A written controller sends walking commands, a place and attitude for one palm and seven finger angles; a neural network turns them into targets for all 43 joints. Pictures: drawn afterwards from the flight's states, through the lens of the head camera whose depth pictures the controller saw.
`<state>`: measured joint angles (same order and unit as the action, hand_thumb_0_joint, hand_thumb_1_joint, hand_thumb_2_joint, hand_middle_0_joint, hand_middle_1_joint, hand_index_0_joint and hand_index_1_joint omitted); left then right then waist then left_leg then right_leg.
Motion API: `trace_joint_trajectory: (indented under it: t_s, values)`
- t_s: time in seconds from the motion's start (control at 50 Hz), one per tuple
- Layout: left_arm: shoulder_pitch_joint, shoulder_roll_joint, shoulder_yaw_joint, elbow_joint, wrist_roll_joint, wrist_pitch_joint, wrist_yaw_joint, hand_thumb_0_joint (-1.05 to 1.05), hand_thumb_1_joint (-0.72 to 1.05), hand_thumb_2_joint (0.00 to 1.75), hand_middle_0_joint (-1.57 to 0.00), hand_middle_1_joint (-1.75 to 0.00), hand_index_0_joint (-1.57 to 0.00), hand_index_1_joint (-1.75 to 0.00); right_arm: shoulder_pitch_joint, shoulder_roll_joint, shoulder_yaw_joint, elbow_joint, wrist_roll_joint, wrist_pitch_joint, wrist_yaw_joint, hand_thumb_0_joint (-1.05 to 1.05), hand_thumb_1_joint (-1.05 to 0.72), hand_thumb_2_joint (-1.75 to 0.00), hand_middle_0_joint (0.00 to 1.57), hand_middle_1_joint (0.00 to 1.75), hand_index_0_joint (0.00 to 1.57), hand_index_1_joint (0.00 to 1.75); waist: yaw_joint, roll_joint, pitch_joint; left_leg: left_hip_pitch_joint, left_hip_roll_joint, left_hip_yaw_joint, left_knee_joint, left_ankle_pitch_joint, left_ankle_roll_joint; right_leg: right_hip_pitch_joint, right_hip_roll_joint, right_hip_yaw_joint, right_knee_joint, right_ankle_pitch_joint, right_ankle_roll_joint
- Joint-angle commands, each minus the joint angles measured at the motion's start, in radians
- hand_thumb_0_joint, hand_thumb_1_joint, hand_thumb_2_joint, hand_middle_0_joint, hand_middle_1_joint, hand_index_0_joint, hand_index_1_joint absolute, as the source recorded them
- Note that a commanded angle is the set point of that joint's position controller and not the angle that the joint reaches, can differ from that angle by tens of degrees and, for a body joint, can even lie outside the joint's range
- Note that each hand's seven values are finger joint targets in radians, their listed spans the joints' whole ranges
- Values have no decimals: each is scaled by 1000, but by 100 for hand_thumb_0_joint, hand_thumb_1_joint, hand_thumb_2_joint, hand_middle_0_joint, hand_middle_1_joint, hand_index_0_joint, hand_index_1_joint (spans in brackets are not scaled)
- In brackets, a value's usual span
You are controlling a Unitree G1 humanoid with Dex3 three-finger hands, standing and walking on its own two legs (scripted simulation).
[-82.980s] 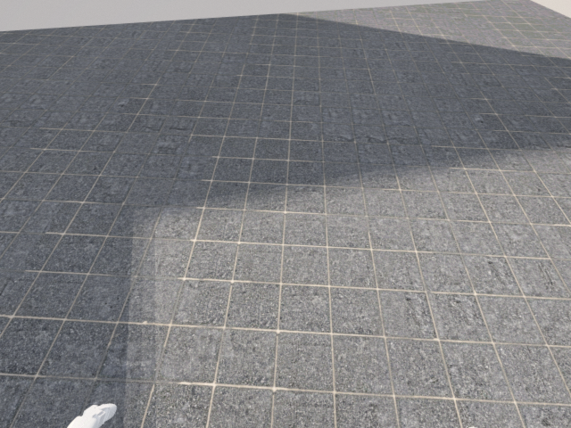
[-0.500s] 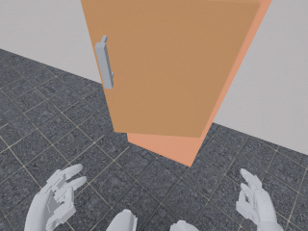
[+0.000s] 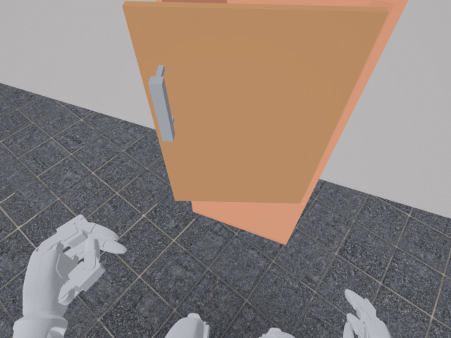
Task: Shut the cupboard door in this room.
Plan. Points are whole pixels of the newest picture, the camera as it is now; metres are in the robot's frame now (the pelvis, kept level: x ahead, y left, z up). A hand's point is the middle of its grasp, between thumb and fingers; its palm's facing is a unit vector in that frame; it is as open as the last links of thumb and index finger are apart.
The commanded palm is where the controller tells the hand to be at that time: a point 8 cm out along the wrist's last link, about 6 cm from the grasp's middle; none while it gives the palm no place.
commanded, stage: raise the hand and make a fist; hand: left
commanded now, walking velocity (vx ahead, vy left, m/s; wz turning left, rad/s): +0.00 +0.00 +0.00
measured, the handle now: (164, 104) +0.51 +0.16 +0.12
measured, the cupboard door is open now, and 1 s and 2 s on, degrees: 20 20 20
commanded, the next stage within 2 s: bring the fist close to the handle in 0.98 s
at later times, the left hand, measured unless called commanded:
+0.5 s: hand (101, 250) +0.22 +0.20 +0.10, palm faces +0.00 -1.00 -0.05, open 3.1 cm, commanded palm +0.20 +0.26 +0.11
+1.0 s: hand (109, 233) +0.24 +0.18 +0.13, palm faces +0.08 -1.00 -0.06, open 3.1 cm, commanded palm +0.21 +0.23 +0.12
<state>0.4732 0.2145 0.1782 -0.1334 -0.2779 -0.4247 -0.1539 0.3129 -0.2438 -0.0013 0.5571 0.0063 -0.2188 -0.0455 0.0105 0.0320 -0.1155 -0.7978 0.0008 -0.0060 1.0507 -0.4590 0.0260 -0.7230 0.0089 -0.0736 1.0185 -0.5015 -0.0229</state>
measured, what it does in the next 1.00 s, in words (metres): stands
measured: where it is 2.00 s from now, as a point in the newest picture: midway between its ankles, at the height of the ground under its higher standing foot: outside the picture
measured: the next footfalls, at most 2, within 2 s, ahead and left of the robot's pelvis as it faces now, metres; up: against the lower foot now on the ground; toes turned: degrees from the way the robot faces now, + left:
none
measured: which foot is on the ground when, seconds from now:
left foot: down 0.00-1.00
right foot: down 0.00-1.00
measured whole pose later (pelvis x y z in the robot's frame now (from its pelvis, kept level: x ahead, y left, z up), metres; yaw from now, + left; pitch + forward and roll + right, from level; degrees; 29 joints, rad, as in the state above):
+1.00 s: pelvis +0.01 -0.01 +0.03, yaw +1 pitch +7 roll -1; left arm 0.34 0.24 0.17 -0.11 -0.29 -0.26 -0.18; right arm 0.27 -0.26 0.04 0.55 0.03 -0.21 -0.05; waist 0.01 0.05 -0.09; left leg -0.59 0.00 -0.02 0.88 -0.40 0.01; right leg -0.52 0.02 -0.08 0.85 -0.45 -0.04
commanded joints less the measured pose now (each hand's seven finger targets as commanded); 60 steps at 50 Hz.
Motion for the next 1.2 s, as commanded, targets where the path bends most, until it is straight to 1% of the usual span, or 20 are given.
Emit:
trace_joint_trajectory:
  t_s: [0.0, 0.04, 0.1, 0.16, 0.2, 0.26, 0.32, 0.4, 0.44, 0.5, 0.56, 0.62, 0.68, 0.74, 0.8, 0.86, 0.96, 1.02, 1.1, 1.18]
  values:
    - [-51, 84, -53, -169, -2, -45, -83, 0, 90, 90, -106, -124, -106, -124, -85, -135, -45, -179, 16, -79, -14, 0, -90, -90, 20, 30, 20, 30, -21, 28, -166, 195, 9, -70, -182, 157, -3, 26, 18, 17, -151, 144, -5]
    - [-57, 130, -9, -207, -7, 2, -82, 0, 90, 90, -110, -128, -110, -128, -88, -138, -45, -197, 23, -72, -22, 0, -90, -90, 20, 30, 20, 30, -4, 19, -199, 217, 8, -75, -215, 140, -4, 62, 16, 12, -165, 138, -4]
    - [-83, 196, 90, -276, -8, 47, -23, 0, 90, 90, -115, -134, -115, -134, -99, -124, -37, -209, 19, -52, -32, 0, -90, -90, 20, 30, 20, 30, 30, 32, -222, 252, 10, -88, -255, 164, -11, 115, 23, -4, -164, 167, -9]
    - [-78, 136, 71, -318, -15, 48, 32, 0, 90, 90, -121, -140, -121, -140, -104, -106, -25, -221, 17, -40, -26, 0, -90, -90, 20, 30, 20, 30, 28, 65, -193, 298, 16, -90, -272, 218, -25, 113, 28, -20, -163, 212, -11]
    - [-91, 122, 58, -287, -12, 58, 43, 0, 90, 90, -124, -144, -124, -144, -97, -110, -18, -218, 13, -31, -21, 0, -90, -90, 20, 30, 20, 30, 17, 44, -158, 283, 16, -89, -276, 207, -23, 119, 32, -22, -176, 210, -9]
    - [-106, 78, -24, -222, 3, 92, 9, 0, 90, 90, -130, -150, -130, -150, -88, -125, -11, -214, 18, -27, -13, 0, -90, -90, 20, 30, 20, 30, -16, 43, -92, 279, 23, -100, -292, 170, -29, 93, 29, -25, -196, 191, -6]
    - [-129, 89, -54, -187, 16, 147, -40, 0, 90, 90, -130, -150, -130, -150, -80, -133, -9, -220, 28, -27, -15, 0, -90, -90, 20, 30, 20, 30, -20, 41, -72, 287, 22, -102, -310, 161, -22, 119, 25, -17, -225, 195, -6]
    - [-203, 189, 45, -247, 11, 174, -38, 0, 90, 90, -130, -150, -130, -150, -89, -131, -2, -222, 27, -29, -28, 0, -90, -90, 20, 30, 20, 30, 4, 46, -113, 321, 17, -98, -329, 170, -19, 175, 26, -7, -252, 205, -9]
    - [-231, 198, 86, -287, -4, 156, -17, 0, 90, 90, -130, -150, -130, -150, -102, -116, 6, -226, 24, -32, -27, 0, -90, -90, 20, 30, 20, 30, 19, 65, -139, 350, 14, -94, -339, 196, -24, 198, 26, -10, -253, 218, -13]
    - [-245, 196, 112, -277, -22, 130, 8, 0, 90, 90, -130, -150, -130, -150, -112, -114, 10, -208, 21, -36, -27, 0, -90, -90, 20, 30, 20, 30, 20, 45, -121, 346, 10, -83, -340, 186, -21, 210, 29, -5, -273, 210, -12]
    - [-248, 136, 44, -238, -18, 134, -7, 0, 90, 90, -130, -150, -130, -150, -113, -117, 12, -194, 27, -46, -19, 0, -90, -90, 20, 30, 20, 30, 1, 82, -91, 357, 10, -79, -347, 186, -23, 198, 25, -7, -282, 214, -11]
    - [-174, 96, -11, -140, -16, 187, -49, 0, 90, 90, -130, -150, -130, -150, -98, -129, 5, -190, 34, -51, -18, 0, -90, -90, 20, 30, 20, 30, -5, 3, -59, 328, 7, -72, -349, 180, -12, 212, 20, -1, -310, 219, -3]
    - [-176, 134, 19, -149, -23, 220, -75, 0, 90, 90, -130, -150, -130, -150, -99, -135, -3, -194, 36, -54, -25, 0, -90, -90, 20, 30, 20, 30, 6, -32, -86, 322, -3, -53, -340, 204, -7, 249, 11, 17, -328, 243, 3]
    - [-217, 191, 91, -214, -22, 194, -49, 0, 90, 90, -130, -150, -130, -150, -104, -128, -5, -197, 27, -53, -27, 0, -90, -90, 20, 30, 20, 30, 16, -30, -133, 344, -6, -42, -329, 264, -6, 279, 8, 26, -316, 296, 4]
    - [-266, 215, 132, -269, -25, 122, -4, 0, 90, 90, -130, -150, -130, -150, -111, -118, -1, -183, 15, -56, -23, 0, -90, -90, 20, 30, 20, 30, 21, 1, -137, 345, -8, -36, -312, 280, -6, 274, 11, 34, -304, 307, 1]
    - [-246, 153, 80, -223, -20, 78, 5, 0, 90, 90, -130, -150, -130, -150, -114, -112, 1, -169, 16, -61, -12, 0, -90, -90, 20, 30, 20, 30, 6, 37, -98, 339, -9, -32, -306, 252, -9, 238, 10, 35, -301, 281, -1]
    - [-170, 115, 6, -141, -21, 129, -62, 0, 90, 90, -130, -150, -130, -150, -102, -126, -9, -175, 30, -55, -11, 0, -90, -90, 20, 30, 20, 30, -5, 0, -87, 309, -13, -19, -294, 226, -2, 249, -6, 70, -340, 268, 14]
    - [-183, 149, 34, -148, -25, 168, -77, 0, 90, 90, -130, -150, -130, -150, -109, -127, -9, -187, 32, -47, -20, 0, -90, -90, 20, 30, 20, 30, 1, -50, -81, 288, -15, -20, -290, 221, 2, 276, -20, 104, -366, 256, 23]
    - [-330, 188, 87, -218, -25, 131, -30, 0, 90, 90, -130, -150, -130, -150, -116, -119, -4, -178, 22, -44, -29, 0, -90, -90, 20, 30, 20, 30, -8, -53, -105, 307, -14, -20, -281, 243, 1, 278, -17, 102, -349, 296, 28]
    - [-395, 155, 77, -143, -17, 77, -3, 0, 90, 90, -130, -150, -130, -150, -116, -112, -2, -146, 18, -48, -24, 0, -90, -90, 20, 30, 20, 30, -21, -28, -93, 309, -14, -18, -272, 229, -2, 241, -12, 92, -333, 284, 23]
